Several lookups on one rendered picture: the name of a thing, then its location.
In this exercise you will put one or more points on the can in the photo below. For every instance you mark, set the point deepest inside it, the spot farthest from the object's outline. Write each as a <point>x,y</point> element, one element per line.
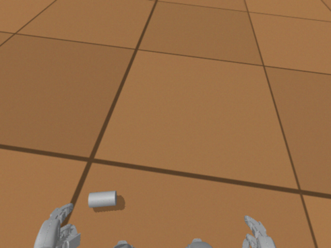
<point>102,199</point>

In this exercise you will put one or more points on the left robot hand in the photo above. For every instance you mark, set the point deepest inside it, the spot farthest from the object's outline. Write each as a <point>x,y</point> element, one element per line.
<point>51,234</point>

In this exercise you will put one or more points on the right robot hand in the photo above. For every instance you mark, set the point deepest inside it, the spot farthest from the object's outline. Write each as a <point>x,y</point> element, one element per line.
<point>260,238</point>

